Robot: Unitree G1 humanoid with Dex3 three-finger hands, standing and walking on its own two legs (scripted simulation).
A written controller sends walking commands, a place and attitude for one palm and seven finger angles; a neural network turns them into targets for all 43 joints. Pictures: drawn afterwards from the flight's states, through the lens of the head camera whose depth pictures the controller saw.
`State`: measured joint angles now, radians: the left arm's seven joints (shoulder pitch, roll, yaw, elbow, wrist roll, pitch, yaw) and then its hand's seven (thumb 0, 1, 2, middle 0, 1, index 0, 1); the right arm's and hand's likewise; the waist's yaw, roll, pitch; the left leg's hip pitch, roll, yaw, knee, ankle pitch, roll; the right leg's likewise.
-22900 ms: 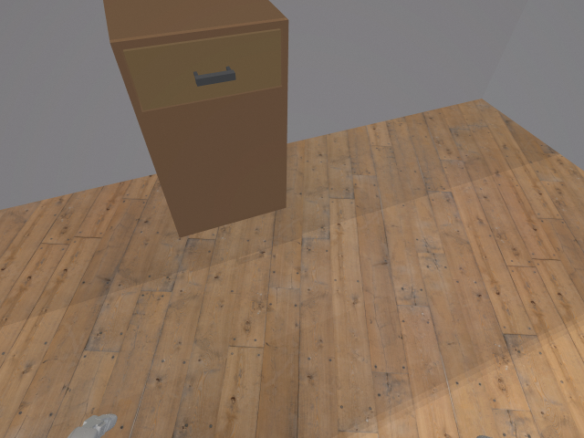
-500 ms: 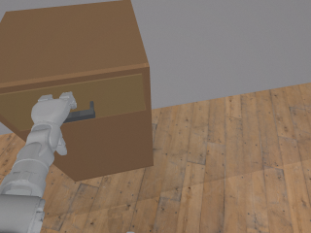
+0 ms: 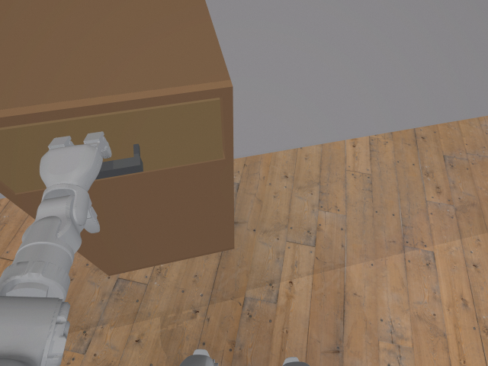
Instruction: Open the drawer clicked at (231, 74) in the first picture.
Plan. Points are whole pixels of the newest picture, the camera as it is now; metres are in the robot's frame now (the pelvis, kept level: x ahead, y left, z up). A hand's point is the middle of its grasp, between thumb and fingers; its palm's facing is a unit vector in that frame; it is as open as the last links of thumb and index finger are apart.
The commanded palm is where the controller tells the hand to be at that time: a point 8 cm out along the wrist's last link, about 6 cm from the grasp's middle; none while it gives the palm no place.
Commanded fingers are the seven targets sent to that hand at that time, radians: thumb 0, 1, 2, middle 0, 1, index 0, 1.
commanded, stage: lower the fingers behind the handle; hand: left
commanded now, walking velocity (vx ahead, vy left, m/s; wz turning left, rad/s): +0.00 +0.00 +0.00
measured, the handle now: (110, 160) +0.49 +0.27 -0.01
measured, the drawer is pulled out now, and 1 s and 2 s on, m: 0.00 0.00 0.01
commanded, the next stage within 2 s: close the thumb around the handle in 0.90 s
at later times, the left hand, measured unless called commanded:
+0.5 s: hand (92, 195) +0.42 +0.29 -0.02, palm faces -0.11 -0.02 -0.99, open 13.8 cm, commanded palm +0.41 +0.27 +0.03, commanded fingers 0.00 -0.50 0.30 -0.30 -1.20 -0.30 -1.20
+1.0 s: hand (94, 193) +0.42 +0.29 -0.03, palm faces -0.10 -0.03 -0.99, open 13.9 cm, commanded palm +0.41 +0.27 +0.03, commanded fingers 0.00 -0.44 0.32 -0.30 -1.21 -0.30 -1.21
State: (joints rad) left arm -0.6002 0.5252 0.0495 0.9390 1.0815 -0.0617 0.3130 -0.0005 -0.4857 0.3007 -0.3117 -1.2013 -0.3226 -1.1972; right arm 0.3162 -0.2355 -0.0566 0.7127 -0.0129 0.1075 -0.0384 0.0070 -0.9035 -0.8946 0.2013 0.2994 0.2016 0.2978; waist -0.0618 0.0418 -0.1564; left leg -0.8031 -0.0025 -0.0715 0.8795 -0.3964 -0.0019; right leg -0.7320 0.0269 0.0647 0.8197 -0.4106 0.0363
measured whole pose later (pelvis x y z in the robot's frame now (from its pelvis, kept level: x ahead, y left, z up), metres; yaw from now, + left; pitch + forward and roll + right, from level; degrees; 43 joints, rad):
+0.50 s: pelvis -0.01 +0.00 -0.01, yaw +0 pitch +21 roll -2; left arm -0.64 0.53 0.04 1.02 1.07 -0.03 0.35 0.00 -0.49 0.30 -0.26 -1.21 -0.32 -1.20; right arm 0.32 -0.25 -0.06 0.72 -0.02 0.10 -0.03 0.01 -0.90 -0.89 0.20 0.30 0.20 0.30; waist -0.06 0.04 -0.18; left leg -0.92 0.00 -0.07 0.96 -0.42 -0.01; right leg -0.85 0.04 0.06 0.91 -0.43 0.04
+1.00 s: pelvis +0.00 +0.00 -0.02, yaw -1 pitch +22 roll -3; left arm -0.62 0.51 0.05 0.98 1.07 0.00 0.36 0.00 -0.49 0.30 -0.30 -1.18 -0.31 -1.20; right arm 0.31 -0.23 -0.05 0.74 -0.03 0.10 -0.02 0.01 -0.90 -0.89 0.20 0.30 0.20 0.30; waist -0.07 0.05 -0.18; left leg -0.93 0.01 -0.08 0.98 -0.44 0.00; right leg -0.85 0.04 0.06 0.91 -0.44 0.04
